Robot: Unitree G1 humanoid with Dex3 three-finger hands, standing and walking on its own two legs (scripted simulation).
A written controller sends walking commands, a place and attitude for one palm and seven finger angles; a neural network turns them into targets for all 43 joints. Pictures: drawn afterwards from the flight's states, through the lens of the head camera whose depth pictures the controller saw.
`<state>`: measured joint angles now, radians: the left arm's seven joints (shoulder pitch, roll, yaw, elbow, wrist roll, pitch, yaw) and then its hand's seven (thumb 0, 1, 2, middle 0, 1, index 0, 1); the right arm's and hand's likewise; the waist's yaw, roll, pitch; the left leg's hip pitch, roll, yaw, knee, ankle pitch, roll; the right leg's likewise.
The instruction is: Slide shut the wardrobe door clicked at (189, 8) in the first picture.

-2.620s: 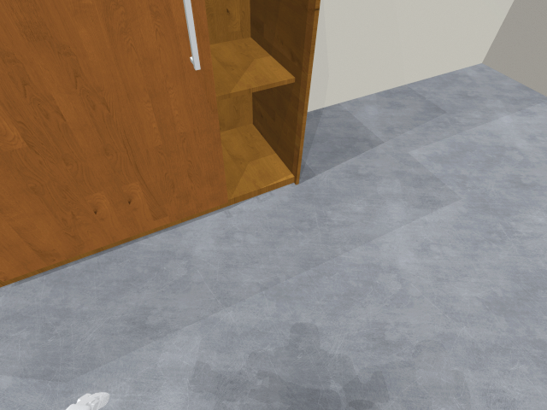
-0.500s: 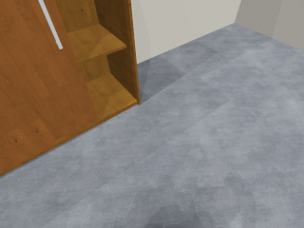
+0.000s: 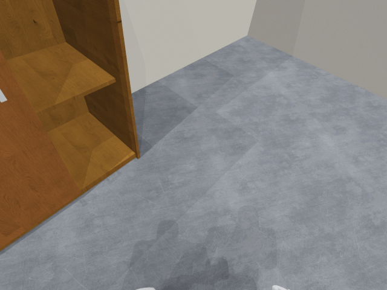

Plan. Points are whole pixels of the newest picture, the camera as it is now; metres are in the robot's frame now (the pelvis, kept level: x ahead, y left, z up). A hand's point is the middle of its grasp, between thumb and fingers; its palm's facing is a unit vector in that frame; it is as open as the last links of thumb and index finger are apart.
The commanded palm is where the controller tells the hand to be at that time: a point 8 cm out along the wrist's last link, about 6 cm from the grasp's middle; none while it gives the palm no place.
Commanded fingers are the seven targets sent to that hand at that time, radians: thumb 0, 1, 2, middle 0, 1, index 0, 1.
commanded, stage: walk to a spot facing it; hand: left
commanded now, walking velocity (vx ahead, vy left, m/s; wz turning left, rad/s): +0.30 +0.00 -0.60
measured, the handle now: out of the picture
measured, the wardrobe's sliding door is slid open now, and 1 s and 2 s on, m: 0.38 0.38 0.38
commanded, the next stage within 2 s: turn to face it in 0.52 s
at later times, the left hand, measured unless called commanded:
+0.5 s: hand (156, 210) +0.34 +0.13 -0.17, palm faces -0.28 -0.94 -0.18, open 7.4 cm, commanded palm none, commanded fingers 0.00 0.90 0.90 -0.20 -0.30 -0.20 -0.30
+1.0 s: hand (143, 198) +0.37 +0.17 -0.16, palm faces -0.16 -0.97 -0.18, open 7.4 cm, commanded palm none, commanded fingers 0.00 0.90 0.90 -0.20 -0.30 -0.20 -0.30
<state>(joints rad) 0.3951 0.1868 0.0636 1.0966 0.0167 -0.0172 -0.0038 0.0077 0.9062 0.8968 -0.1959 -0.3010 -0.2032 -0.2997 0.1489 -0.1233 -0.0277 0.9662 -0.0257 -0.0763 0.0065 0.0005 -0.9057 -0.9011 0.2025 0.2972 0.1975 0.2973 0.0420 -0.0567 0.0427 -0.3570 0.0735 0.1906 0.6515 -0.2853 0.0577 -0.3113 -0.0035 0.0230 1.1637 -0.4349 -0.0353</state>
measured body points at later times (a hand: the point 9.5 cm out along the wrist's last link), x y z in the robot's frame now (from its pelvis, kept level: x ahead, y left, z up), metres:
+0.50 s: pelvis +0.18 -0.01 -0.01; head +0.23 -0.03 +0.43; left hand +0.36 +0.18 -0.15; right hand +0.05 -0.19 -0.17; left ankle +0.06 +0.09 -0.69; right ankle +0.24 -0.09 -0.73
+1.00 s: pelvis +0.26 +0.01 +0.01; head +0.27 +0.03 +0.46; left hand +0.38 +0.22 -0.15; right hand +0.25 -0.23 -0.13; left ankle +0.29 +0.12 -0.72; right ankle +0.22 -0.09 -0.70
